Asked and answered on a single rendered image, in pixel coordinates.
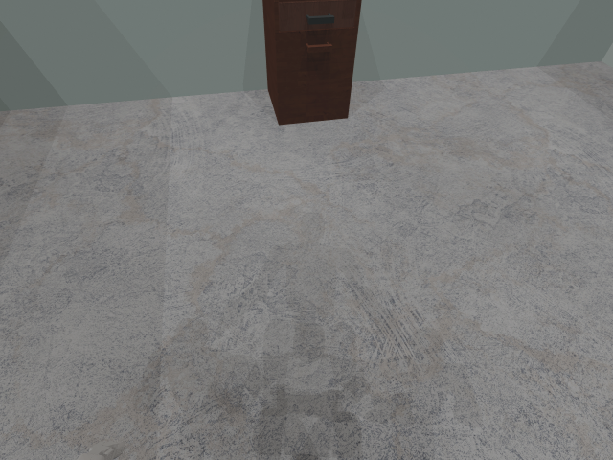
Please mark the drawer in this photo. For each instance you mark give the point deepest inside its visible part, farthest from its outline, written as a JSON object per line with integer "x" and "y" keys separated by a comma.
{"x": 293, "y": 15}

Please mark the cabinet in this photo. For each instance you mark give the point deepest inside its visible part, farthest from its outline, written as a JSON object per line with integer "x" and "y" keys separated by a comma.
{"x": 308, "y": 87}

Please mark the robot left hand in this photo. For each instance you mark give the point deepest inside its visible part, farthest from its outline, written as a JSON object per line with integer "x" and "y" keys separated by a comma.
{"x": 104, "y": 451}

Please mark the handle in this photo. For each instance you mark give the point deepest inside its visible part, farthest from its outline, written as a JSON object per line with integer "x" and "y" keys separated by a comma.
{"x": 319, "y": 48}
{"x": 322, "y": 19}

